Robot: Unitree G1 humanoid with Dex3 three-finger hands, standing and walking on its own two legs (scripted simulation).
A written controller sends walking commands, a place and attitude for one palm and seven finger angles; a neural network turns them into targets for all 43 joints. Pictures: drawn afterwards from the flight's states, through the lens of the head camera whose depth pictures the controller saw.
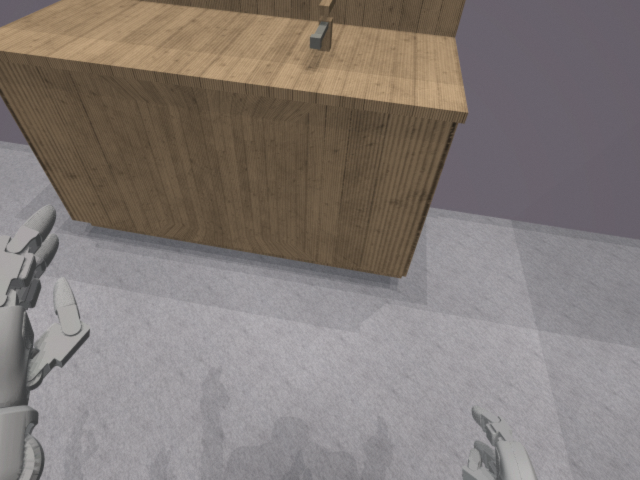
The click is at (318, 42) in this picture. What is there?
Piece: tap's lever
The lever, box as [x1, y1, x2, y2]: [310, 34, 321, 49]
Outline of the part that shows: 311,34 310,47 319,49 321,45 321,35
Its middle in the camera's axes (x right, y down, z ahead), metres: -0.02 -0.52 +1.02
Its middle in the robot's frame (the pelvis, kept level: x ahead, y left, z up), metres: +1.12 +0.09 +0.09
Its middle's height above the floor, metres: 0.87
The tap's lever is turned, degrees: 0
